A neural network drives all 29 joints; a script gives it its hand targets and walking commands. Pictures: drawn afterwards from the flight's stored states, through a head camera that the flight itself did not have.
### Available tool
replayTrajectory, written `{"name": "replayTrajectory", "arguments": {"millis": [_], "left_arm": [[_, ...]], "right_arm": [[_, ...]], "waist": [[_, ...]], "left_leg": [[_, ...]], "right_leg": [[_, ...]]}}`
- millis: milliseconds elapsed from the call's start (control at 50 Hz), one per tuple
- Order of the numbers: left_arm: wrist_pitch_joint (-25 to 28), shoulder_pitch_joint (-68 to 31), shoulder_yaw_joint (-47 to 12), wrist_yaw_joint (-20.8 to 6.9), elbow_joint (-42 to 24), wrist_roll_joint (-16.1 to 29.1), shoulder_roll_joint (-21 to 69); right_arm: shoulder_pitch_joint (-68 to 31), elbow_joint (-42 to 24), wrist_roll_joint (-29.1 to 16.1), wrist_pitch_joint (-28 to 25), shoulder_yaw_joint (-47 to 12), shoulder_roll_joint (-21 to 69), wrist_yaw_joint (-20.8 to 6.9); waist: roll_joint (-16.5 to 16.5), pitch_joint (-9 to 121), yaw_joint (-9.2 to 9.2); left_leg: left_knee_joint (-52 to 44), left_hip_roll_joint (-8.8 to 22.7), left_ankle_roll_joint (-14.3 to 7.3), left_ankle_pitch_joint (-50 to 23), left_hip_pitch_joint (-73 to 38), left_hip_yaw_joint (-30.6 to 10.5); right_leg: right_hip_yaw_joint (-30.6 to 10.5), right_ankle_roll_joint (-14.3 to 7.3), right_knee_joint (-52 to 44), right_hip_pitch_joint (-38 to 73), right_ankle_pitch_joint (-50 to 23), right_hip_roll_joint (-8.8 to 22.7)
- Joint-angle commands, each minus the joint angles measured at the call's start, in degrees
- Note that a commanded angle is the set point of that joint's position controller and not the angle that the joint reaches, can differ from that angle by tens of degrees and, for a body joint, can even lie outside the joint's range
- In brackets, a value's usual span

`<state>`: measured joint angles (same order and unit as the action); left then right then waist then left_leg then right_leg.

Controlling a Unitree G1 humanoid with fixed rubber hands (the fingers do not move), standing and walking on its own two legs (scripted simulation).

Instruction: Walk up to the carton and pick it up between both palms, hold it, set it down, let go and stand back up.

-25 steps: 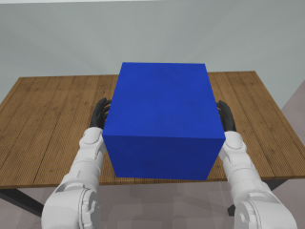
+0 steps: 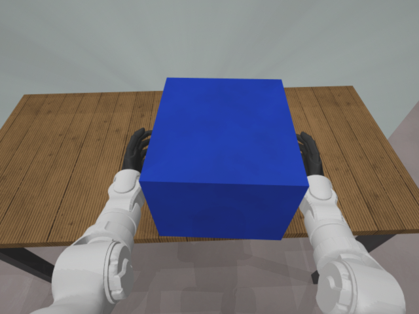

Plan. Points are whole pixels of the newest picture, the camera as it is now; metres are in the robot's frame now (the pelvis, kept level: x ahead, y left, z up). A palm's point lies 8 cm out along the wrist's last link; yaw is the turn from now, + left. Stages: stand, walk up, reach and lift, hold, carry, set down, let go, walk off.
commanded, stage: set down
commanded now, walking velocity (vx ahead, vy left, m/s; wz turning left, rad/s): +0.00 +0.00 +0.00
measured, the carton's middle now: (221, 156) +0.47 +0.00 +0.02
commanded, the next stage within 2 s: none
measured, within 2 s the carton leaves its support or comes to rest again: neither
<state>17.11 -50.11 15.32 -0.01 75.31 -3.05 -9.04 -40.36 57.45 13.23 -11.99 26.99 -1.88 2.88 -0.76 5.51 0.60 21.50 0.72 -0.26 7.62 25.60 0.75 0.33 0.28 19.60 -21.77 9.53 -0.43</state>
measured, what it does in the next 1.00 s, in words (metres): stands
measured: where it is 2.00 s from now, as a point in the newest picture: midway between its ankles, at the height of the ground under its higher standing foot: outside the picture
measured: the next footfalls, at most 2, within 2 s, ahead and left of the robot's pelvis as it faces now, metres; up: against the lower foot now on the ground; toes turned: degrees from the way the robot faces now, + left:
none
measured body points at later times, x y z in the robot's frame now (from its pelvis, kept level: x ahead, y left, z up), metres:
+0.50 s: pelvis +0.00 -0.01 +0.00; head +0.07 +0.01 +0.44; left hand +0.43 +0.19 +0.04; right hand +0.41 -0.18 +0.04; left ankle +0.02 +0.11 -0.74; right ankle -0.01 -0.12 -0.74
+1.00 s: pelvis +0.00 +0.00 +0.00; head +0.08 +0.02 +0.44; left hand +0.43 +0.19 +0.04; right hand +0.42 -0.18 +0.04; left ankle +0.02 +0.11 -0.74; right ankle -0.01 -0.12 -0.74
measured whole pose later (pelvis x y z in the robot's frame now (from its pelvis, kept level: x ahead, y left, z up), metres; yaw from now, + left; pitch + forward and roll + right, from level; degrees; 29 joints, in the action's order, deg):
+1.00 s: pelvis +0.00 +0.00 +0.00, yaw -1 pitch +10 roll +0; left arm 13.9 -46.9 25.2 -2.6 65.4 -15.2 -6.8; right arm -40.3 56.6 20.0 -16.9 33.1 0.9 1.7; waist -2.6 1.9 1.5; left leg 20.7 1.5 -0.2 7.8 23.3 3.1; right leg 0.5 0.0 19.7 -20.3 9.9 -0.3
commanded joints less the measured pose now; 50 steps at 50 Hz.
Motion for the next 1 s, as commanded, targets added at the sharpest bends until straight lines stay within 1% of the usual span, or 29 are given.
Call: {"name": "replayTrajectory", "arguments": {"millis": [0,40,60,120,140,160,220,260,280,300,340,380,400,440,460,500,520,560,640,660,680,700,760,800,820,860,900,940,980], "left_arm": [[2.88,-39.89,-8.91,-7.61,-8.39,-3.8,30.17],[3.37,-37.97,-8.69,-7.39,-8.78,-4.61,32.88],[3.16,-37.04,-7.13,-7.92,-6.54,-5.36,31.35],[3.51,-37.46,-7.68,-8.14,-9.11,-5.65,30.54],[3.32,-36.72,-6.93,-8.1,-8.97,-6.5,30.36],[3.38,-37.1,-6.99,-7.96,-8.14,-6.52,30.42],[2.81,-34.57,-4.54,-7.94,-6.08,-8.06,27.36],[2.69,-35.11,-4.08,-7.9,-6.4,-8.89,27.49],[2.98,-33.46,-1.22,-8.11,-7.19,-10.61,27.67],[2.96,-33.35,-2.75,-7.8,-8.69,-9.71,26.76],[2.53,-32.07,-2.9,-7.86,-8.87,-10.2,27.07],[1.99,-31.35,-1.86,-7.43,-9.1,-10.64,24.49],[2.21,-33.6,-2.36,-8.01,-11.33,-11.52,29.45],[1.1,-31.12,-1.66,-7.18,-9.18,-11.4,25.15],[0.78,-30.06,-0.8,-7.48,-9.18,-12.97,29.02],[1.27,-30.27,-1.06,-7.26,-11.65,-12.76,28.85],[1.81,-29.31,-0.94,-5.93,-12.28,-11.74,22.37],[0.43,-28.21,-0.66,-6.89,-12.51,-14.05,29.33],[0.71,-26.72,-0.1,-5.91,-14.39,-13.93,26.44],[0.14,-26.64,0.93,-6.21,-12.8,-15.1,27.88],[0.29,-25.87,1.31,-5.32,-12.7,-14.21,21.3],[0.14,-26.34,2.09,-6.12,-11.69,-15.01,25.1],[-0.32,-25.92,2.58,-4.8,-14.95,-14.88,21.63],[-0.6,-26.76,2.35,-5.22,-14.59,-15.09,25.2],[-0.51,-22.82,2.42,-4.37,-14.73,-14.42,21.1],[-1.26,-23.61,3.81,-4.73,-13.2,-14.67,19.31],[-1.46,-22.08,3.8,-2.81,-17.21,-13.08,14.91],[-1.04,-23.81,4.42,-2.87,-15.08,-13.48,15.78],[-0.82,-23.89,3.56,-1.33,-15.41,-13.23,13.12]], "right_arm": [[-39.17,-3.37,4.67,-3.2,-16.84,31.31,-9.54],[-39.22,-4.58,5.97,-4.49,-16.44,31.99,-9.69],[-38.17,-4.03,6.88,-4.37,-17.15,32.49,-9.49],[-36.05,-1.38,7.77,-4.04,-15.92,33.36,-9.17],[-36.12,-3.24,8.13,-4.32,-15.84,33.51,-9.21],[-35.34,-1.65,8.95,-4.25,-14.84,32.8,-9.12],[-34.3,-1.44,10.25,-4.56,-12.21,30.12,-9.26],[-33.99,-2.35,11.55,-4.7,-11.9,30.73,-9.25],[-34.27,-3.77,12.86,-4.7,-11.54,33.6,-9.16],[-32.59,-2.26,12.2,-4.84,-11.77,31.94,-8.94],[-31.99,-2.2,12.03,-4.85,-12.14,33.11,-8.49],[-31.68,-1.8,11.56,-4.99,-12.03,30.17,-8.37],[-33.0,-3.29,13.18,-4.78,-11.58,36.09,-8.55],[-31.36,-2.51,12.1,-4.74,-10.33,29.69,-8.56],[-31.7,-3.84,13.72,-4.74,-9.89,34.52,-8.86],[-29.77,-2.23,14.78,-4.97,-8.26,32.19,-8.3],[-28.13,-1.35,13.66,-5.13,-8.52,26.89,-7.84],[-29.31,-0.69,14.12,-5.08,-8.55,33.12,-8.51],[-27.59,-1.0,13.92,-5.87,-8.34,29.65,-7.91],[-28.64,-2.34,15.11,-5.84,-8.37,32.15,-8.27],[-26.84,-2.47,13.52,-6.19,-7.29,24.08,-7.2],[-27.88,-2.52,13.99,-6.02,-8.67,29.48,-7.34],[-27.58,-2.71,12.85,-5.41,-6.53,25.43,-7.4],[-28.38,-3.47,13.73,-5.21,-6.64,29.04,-7.59],[-25.83,-3.05,11.94,-6.14,-8.17,23.21,-7.07],[-25.14,-1.05,12.37,-4.73,-6.39,23.96,-6.45],[-24.87,-1.55,8.88,-4.93,-6.1,17.24,-5.24],[-26.96,-1.3,9.35,-5.07,-5.68,19.12,-5.33],[-26.11,-0.05,8.86,-4.9,-4.56,15.17,-4.4]], "waist": [[3.52,37.42,0.37],[3.51,39.0,-0.06],[0.89,36.75,0.91],[1.66,33.68,-1.19],[1.43,35.36,0.19],[2.37,33.37,-0.92],[1.48,32.63,-0.55],[2.83,32.13,0.31],[0.42,32.46,1.85],[1.43,30.98,0.13],[0.74,31.34,0.55],[1.7,30.52,1.02],[1.56,30.0,0.45],[2.45,30.52,1.56],[2.17,27.41,1.7],[1.15,28.25,-0.11],[2.57,31.86,0.68],[1.86,25.72,1.12],[2.05,28.31,1.0],[1.39,27.09,1.64],[1.35,29.79,0.78],[-0.15,25.58,0.9],[1.46,25.54,2.29],[0.62,24.71,1.59],[2.21,28.01,2.35],[0.59,23.21,1.62],[3.02,25.18,2.04],[1.34,24.9,2.87],[3.06,24.66,1.77]], "left_leg": [[1.13,0.75,3.43,-16.61,-18.99,3.86],[1.14,0.82,3.36,-16.99,-18.56,3.62],[0.98,0.88,2.22,-15.42,-17.56,4.33],[-0.36,0.42,1.92,-11.36,-14.99,4.51],[-0.5,0.12,1.86,-10.17,-14.18,4.77],[-0.06,0.64,2.59,-11.86,-16.03,3.75],[-0.68,0.87,2.58,-11.78,-17.33,3.95],[-1.15,0.54,2.31,-8.94,-14.87,4.73],[-1.25,0.12,1.23,-7.31,-13.15,5.64],[-1.44,0.21,1.47,-8.23,-13.29,5.2],[-1.44,0.26,1.12,-9.74,-13.34,5.22],[-1.48,0.43,1.46,-10.78,-13.94,5.44],[-1.31,0.04,1.12,-8.33,-12.9,5.1],[-1.44,0.67,1.69,-9.84,-15.13,5.41],[-1.54,0.4,1.49,-8.94,-14.8,5.2],[-1.07,0.57,1.46,-10.43,-16.2,5.16],[-0.49,0.51,2.09,-13.45,-17.58,5.41],[-0.35,0.62,1.54,-14.08,-16.47,5.26],[0.0,0.78,2.07,-16.93,-18.1,5.29],[-0.33,0.85,1.56,-15.85,-17.77,5.58],[0.39,0.95,2.02,-16.36,-18.71,5.18],[-0.28,0.61,1.35,-15.82,-17.33,5.35],[-1.87,1.0,1.07,-11.41,-17.63,5.9],[-1.57,0.82,1.27,-12.7,-17.31,5.75],[-0.22,1.09,1.77,-16.41,-19.36,5.83],[-0.73,0.52,0.8,-13.44,-17.96,6.31],[-0.16,0.81,1.84,-15.42,-19.27,6.15],[0.26,0.93,1.82,-15.17,-18.88,5.82],[0.62,1.12,2.06,-14.48,-18.94,5.2]], "right_leg": [[3.37,0.11,-0.21,9.07,-12.22,-0.23],[3.77,0.13,0.08,9.29,-13.68,-0.14],[3.57,0.72,-0.08,10.16,-13.83,0.16],[3.7,1.08,0.55,11.73,-13.46,0.64],[3.57,1.02,0.71,12.08,-12.39,0.58],[4.09,0.73,0.78,10.37,-12.3,0.41],[4.48,0.69,-0.39,8.43,-10.01,-0.12],[4.26,0.61,0.01,9.93,-8.55,0.46],[3.64,1.38,0.14,12.13,-9.0,0.97],[4.08,1.54,0.16,12.41,-10.88,0.87],[3.72,1.67,0.4,13.58,-13.95,1.01],[3.99,1.75,0.74,12.86,-12.54,0.94],[4.02,1.62,0.16,12.11,-10.24,1.12],[4.27,1.17,-0.48,10.78,-9.03,0.68],[4.68,1.15,-0.97,10.05,-6.92,0.66],[4.71,1.53,-0.91,9.59,-8.56,0.51],[4.22,0.99,-0.34,10.04,-11.0,0.54],[4.5,1.71,-0.5,10.14,-10.58,0.77],[4.69,1.34,-0.37,10.22,-12.39,0.4],[4.66,1.23,-0.79,9.96,-10.66,0.51],[4.79,1.24,-0.19,10.91,-12.37,0.28],[4.43,1.52,-1.05,11.21,-11.96,0.32],[4.66,1.11,-1.61,9.32,-6.83,0.62],[5.02,1.3,-1.81,9.01,-7.23,0.3],[4.98,1.26,-0.82,9.24,-9.57,0.27],[3.86,1.44,-1.83,9.39,-8.97,0.95],[4.23,1.27,-1.59,8.25,-7.91,0.32],[4.37,0.76,-2.22,6.86,-5.9,0.03],[4.64,0.43,-2.18,4.36,-3.79,-0.09]]}}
